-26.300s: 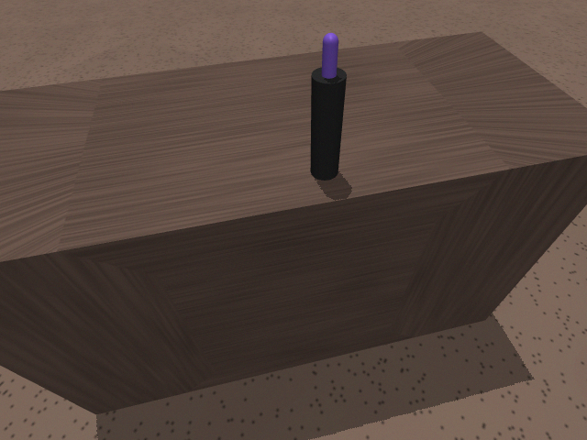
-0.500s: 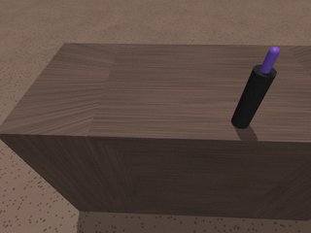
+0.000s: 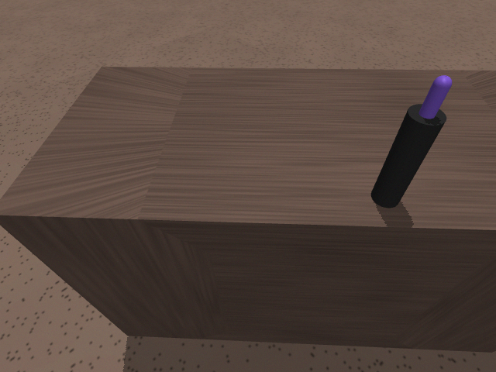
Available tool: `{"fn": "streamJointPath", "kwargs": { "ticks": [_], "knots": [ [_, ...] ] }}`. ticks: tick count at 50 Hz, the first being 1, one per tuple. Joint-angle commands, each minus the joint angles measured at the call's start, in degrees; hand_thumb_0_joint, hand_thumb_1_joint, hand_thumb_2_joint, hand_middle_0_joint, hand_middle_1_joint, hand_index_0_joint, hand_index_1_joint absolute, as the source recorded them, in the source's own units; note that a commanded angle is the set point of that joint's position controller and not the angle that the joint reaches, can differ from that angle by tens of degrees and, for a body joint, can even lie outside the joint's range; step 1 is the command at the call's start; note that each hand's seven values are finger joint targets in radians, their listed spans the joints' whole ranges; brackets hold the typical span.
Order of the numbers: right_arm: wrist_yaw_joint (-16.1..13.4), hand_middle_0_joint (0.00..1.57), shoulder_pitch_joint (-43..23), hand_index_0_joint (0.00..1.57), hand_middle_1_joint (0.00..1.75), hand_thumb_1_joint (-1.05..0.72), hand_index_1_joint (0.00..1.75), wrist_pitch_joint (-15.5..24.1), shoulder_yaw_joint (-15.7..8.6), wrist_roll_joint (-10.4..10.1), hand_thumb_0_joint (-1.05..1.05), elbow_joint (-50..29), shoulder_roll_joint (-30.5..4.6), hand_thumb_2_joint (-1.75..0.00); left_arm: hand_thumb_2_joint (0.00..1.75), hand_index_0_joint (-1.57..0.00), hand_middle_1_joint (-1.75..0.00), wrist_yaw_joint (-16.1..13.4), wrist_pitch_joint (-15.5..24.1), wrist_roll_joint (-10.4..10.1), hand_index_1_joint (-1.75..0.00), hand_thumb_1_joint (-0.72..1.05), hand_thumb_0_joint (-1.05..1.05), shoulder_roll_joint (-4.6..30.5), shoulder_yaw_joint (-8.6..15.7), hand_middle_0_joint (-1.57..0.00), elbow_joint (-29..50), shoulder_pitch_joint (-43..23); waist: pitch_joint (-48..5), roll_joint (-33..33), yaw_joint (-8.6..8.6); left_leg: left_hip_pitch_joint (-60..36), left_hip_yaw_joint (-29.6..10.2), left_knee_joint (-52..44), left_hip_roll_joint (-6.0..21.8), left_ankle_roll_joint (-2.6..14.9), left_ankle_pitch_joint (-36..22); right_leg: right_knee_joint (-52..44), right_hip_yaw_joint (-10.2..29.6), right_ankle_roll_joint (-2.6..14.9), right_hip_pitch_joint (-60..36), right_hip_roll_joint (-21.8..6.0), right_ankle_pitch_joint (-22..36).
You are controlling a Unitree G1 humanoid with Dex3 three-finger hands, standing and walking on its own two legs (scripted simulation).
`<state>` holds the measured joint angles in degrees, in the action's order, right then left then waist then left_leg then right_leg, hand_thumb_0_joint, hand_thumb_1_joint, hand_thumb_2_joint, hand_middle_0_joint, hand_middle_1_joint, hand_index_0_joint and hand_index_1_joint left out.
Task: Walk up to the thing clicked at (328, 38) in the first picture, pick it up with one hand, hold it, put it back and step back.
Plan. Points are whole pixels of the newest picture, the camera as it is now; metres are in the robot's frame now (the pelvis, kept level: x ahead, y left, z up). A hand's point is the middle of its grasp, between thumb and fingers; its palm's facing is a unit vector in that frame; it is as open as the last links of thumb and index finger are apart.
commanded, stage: home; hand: right
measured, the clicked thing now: (409, 148) +0.42 -0.22 +0.14
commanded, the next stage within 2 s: stand in 0.02 s
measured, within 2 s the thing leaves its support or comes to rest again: neither
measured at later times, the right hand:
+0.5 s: hand out of the picture +0.07 -0.26 -0.16, palm faces -0.05 +0.94 -0.35, open 11.0 cm
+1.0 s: hand out of the picture +0.08 -0.26 -0.16, palm faces -0.04 +0.94 -0.34, open 7.4 cm
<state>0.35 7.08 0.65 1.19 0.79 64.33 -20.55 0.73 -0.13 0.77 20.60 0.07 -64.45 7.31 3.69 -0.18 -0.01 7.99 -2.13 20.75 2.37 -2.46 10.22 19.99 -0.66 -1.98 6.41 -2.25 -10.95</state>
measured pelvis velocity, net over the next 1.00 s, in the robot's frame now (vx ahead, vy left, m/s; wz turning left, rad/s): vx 0.01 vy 0.00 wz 0.00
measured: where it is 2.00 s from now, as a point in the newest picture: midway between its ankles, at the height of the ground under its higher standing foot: outside the picture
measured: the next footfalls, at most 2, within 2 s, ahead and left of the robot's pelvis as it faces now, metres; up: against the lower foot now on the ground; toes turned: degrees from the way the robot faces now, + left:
none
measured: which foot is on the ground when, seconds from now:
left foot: down 0.00-1.00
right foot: down 0.00-1.00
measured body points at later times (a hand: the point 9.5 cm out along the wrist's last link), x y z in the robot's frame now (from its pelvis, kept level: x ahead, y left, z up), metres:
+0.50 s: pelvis +0.01 +0.00 +0.00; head +0.03 +0.00 +0.45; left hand +0.08 +0.30 -0.14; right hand +0.08 -0.31 -0.13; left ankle +0.01 +0.15 -0.75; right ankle +0.00 -0.14 -0.75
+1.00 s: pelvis +0.01 +0.00 +0.00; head +0.03 +0.00 +0.45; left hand +0.08 +0.30 -0.13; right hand +0.08 -0.31 -0.13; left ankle +0.01 +0.15 -0.75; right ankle +0.00 -0.14 -0.75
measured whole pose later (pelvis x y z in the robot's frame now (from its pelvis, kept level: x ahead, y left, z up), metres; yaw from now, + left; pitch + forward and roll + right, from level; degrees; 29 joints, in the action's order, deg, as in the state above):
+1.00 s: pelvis +0.01 +0.00 +0.00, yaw +0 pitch -2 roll +0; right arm 0.5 6.9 0.4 0.5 0.8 64.4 -20.2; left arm 0.6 0.2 0.8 20.4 0.4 -63.7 6.9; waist 3.5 0.0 0.1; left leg 7.2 -2.3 19.6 2.7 -2.8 10.5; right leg 19.1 -1.0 -1.7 5.6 -2.0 -11.4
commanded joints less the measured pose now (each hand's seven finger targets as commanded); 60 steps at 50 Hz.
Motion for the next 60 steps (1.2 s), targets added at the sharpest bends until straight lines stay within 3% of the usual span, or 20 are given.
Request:
{"fn": "streamJointPath", "kwargs": {
  "ticks": [1,6,8,9,12,17,21,24,30,36,42,45,51,54,58,60],
  "knots": [
    [-0.93,0.05,-1.69,0.05,0.05,0.55,0.05,0.79,-2.67,-0.34,0.00,-3.06,-12.51,-0.05,0.90,-0.20,-0.30,-1.03,1.14,-0.09,-0.30,0.90,0.00,12.20,2.04,-0.20,3.25,-1.25,-3.91,0.86,-0.04,-0.97,-3.14,-3.48,4.52,3.08,-5.52,-3.65,3.91,2.79,0.89,-4.87,4.32],
    [-0.90,0.05,-1.65,0.05,0.05,0.56,0.05,0.88,-2.82,-0.24,0.00,-3.02,-12.52,-0.05,0.90,-0.20,-0.30,-0.99,1.13,-0.12,-0.30,0.90,0.00,12.21,2.19,-0.20,3.30,-1.16,-3.67,0.54,-0.13,-0.82,-3.06,-3.97,4.53,2.96,-5.10,-3.67,3.73,2.86,1.00,-4.72,3.25],
    [-0.90,0.20,-1.77,0.20,0.21,0.40,0.21,0.80,-2.88,-0.25,0.00,-2.95,-12.46,-0.21,0.90,-0.20,-0.30,-0.98,1.03,-0.06,-0.30,0.90,0.00,12.43,2.28,-0.20,3.25,-1.32,-2.82,0.77,-0.06,-0.24,-3.33,-4.49,4.39,2.92,-2.71,-3.87,3.79,2.98,1.68,-4.58,1.18],
    [-0.89,0.20,-1.72,0.20,0.29,0.32,0.29,0.80,-2.91,-0.23,0.00,-2.98,-12.53,-0.29,0.90,-0.20,-0.30,-0.95,1.05,-0.07,-0.30,0.90,0.00,12.33,2.29,-0.20,3.30,-1.42,-3.36,0.87,-0.07,-0.16,-3.28,-4.36,4.57,3.13,-3.20,-3.72,3.86,3.02,0.93,-4.73,2.09],
    [-0.79,0.20,-1.84,0.20,0.30,0.08,0.30,0.83,-2.90,-0.35,0.00,-3.05,-12.13,-0.53,0.90,-0.20,-0.30,-1.06,1.37,0.00,-0.30,0.90,0.00,12.24,2.24,-0.20,3.36,-0.92,-4.53,-0.70,-0.20,-1.59,-3.35,-3.51,4.87,3.18,-8.14,-3.57,3.74,2.99,0.22,-4.99,5.88],
    [-0.88,0.20,-1.46,0.20,0.30,-0.32,0.30,0.73,-2.98,-0.25,0.00,-3.07,-12.11,-0.90,0.90,-0.20,-0.30,-1.20,1.32,-0.35,-0.30,0.90,0.00,12.47,2.48,-0.20,3.57,-1.74,-4.64,0.10,0.19,-1.24,-2.74,-3.23,4.49,2.84,-8.55,-3.64,3.83,2.91,-0.52,-5.07,6.72],
    [-0.82,0.20,-1.47,0.20,0.30,-0.64,0.30,0.57,-2.98,-0.26,0.00,-3.03,-12.26,-0.90,0.90,-0.20,-0.30,-1.12,1.33,-0.18,-0.30,0.90,0.00,12.07,2.33,-0.20,3.66,-1.33,-4.38,0.60,0.04,-0.99,-2.77,-3.19,4.56,2.98,-6.30,-4.38,3.93,2.89,-0.35,-5.04,4.85],
    [-0.88,0.20,-1.32,0.20,0.30,-0.88,0.30,0.66,-2.98,-0.25,0.00,-3.32,-12.24,-0.90,0.90,-0.20,-0.30,-1.19,1.37,-0.18,-0.30,0.90,0.00,12.34,2.48,-0.20,3.73,-1.41,-5.38,0.59,0.06,-1.47,-2.78,-2.97,4.73,2.85,-9.97,-3.35,3.63,2.90,-0.98,-5.13,8.27],
    [-1.10,0.20,-1.59,0.20,0.30,-0.90,0.30,0.89,-3.02,-0.28,0.00,-3.29,-12.28,-0.90,0.90,-0.20,-0.30,-1.17,1.24,-0.26,-0.30,0.90,0.00,12.21,2.45,-0.20,3.84,-1.48,-6.16,1.23,-0.08,-2.37,-2.59,-2.67,5.14,2.95,-13.04,-2.36,3.48,2.92,-1.96,-5.30,11.06],
    [-0.96,0.20,-1.84,0.20,0.30,-0.90,0.30,0.67,-3.05,-0.34,0.00,-3.09,-12.10,-0.90,0.90,-0.20,-0.30,-1.13,1.22,-0.13,-0.30,0.90,0.00,11.98,2.28,-0.20,3.65,-1.46,-3.61,0.17,-0.15,-1.38,-3.00,-3.85,4.73,2.67,-8.55,-3.81,3.25,2.67,0.22,-4.75,6.02],
    [-0.89,0.20,-1.95,0.20,0.30,-0.90,0.30,0.76,-3.20,-0.40,0.00,-3.25,-11.81,-0.90,0.90,-0.20,-0.30,-1.21,1.50,-0.15,-0.30,0.90,0.00,12.38,2.41,-0.20,3.89,-1.52,-5.10,-0.47,-0.02,-2.74,-2.80,-3.33,4.98,2.84,-11.24,-3.50,3.27,2.81,-0.90,-5.19,9.45],
    [-0.90,0.20,-1.96,0.20,0.30,-0.90,0.30,0.65,-3.34,-0.24,0.00,-3.19,-12.26,-0.90,0.90,-0.20,-0.30,-1.24,1.35,-0.16,-0.30,0.90,0.00,12.09,2.37,-0.20,4.11,-2.00,-4.09,0.59,0.03,-1.75,-2.62,-3.59,4.72,2.85,-7.38,-4.24,3.62,2.79,-0.11,-5.14,5.76],
    [-0.78,0.20,-1.84,0.20,0.30,-0.90,0.30,0.64,-3.38,-0.24,0.00,-3.06,-12.29,-0.90,0.90,-0.20,-0.30,-1.14,1.35,-0.18,-0.30,0.90,0.00,12.11,2.43,-0.20,4.03,-1.60,-3.96,1.54,-0.10,-0.78,-2.75,-4.27,4.51,2.85,-5.97,-4.26,3.59,2.90,-0.43,-5.10,4.40],
    [-0.78,0.20,-1.51,0.20,0.30,-0.90,0.30,0.87,-3.34,-0.33,0.00,-3.22,-12.01,-0.90,0.90,-0.20,-0.30,-1.18,1.48,-0.21,-0.30,0.90,0.00,12.12,2.42,-0.20,4.12,-1.41,-5.48,0.58,-0.16,-1.88,-2.99,-3.56,5.00,2.89,-11.14,-3.31,3.26,3.00,-1.57,-5.21,8.57],
    [-0.89,0.20,-1.60,0.20,0.30,-0.90,0.30,0.81,-3.35,-0.34,0.00,-3.40,-12.01,-0.90,0.90,-0.20,-0.30,-1.28,1.56,-0.17,-0.30,0.90,0.00,12.14,2.43,-0.20,4.21,-1.58,-6.06,0.40,-0.12,-2.60,-2.84,-3.08,5.11,2.96,-13.00,-2.86,3.03,2.83,-1.85,-5.35,10.81],
    [-0.91,0.20,-1.55,0.20,0.30,-0.90,0.30,0.66,-3.31,-0.39,0.00,-3.26,-11.85,-0.90,0.90,-0.20,-0.30,-1.28,1.53,-0.27,-0.30,0.90,0.00,12.04,2.36,-0.20,3.94,-1.45,-5.10,0.06,-0.01,-2.33,-2.80,-3.32,4.88,2.92,-11.49,-3.33,2.98,2.81,-1.32,-5.27,9.24]
  ]
}}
